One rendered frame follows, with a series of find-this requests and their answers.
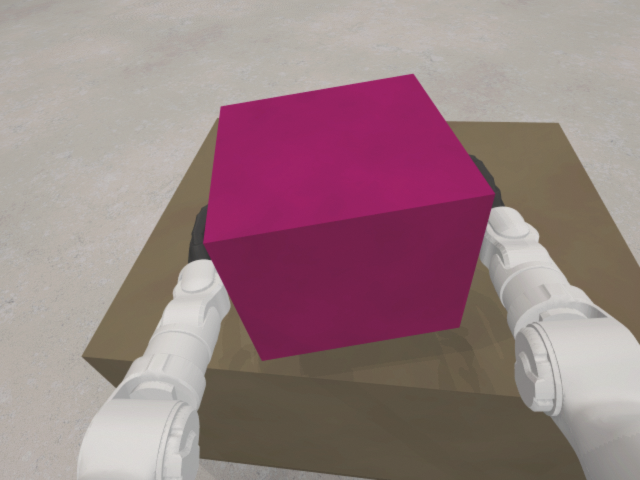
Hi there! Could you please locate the pedestal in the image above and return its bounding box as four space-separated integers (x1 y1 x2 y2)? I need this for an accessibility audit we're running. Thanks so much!
81 118 640 480

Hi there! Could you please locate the robot left upper arm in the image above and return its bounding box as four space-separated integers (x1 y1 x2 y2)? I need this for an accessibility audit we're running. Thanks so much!
78 399 200 480

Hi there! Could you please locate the left robot forearm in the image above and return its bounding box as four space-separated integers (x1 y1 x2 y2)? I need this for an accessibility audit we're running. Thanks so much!
77 259 231 480

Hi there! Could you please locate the carton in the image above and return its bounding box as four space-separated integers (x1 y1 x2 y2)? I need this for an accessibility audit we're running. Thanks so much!
203 74 495 361

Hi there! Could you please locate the right robot hand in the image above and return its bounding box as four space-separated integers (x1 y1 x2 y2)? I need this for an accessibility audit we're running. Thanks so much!
468 154 505 209

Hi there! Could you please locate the right robot forearm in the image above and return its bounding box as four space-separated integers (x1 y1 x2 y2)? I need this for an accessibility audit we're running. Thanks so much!
479 207 640 352

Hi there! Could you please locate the left robot hand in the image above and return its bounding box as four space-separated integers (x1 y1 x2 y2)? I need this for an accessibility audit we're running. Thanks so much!
188 204 211 264

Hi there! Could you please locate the robot right upper arm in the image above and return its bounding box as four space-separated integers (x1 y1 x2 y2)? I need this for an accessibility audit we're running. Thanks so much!
514 317 640 480

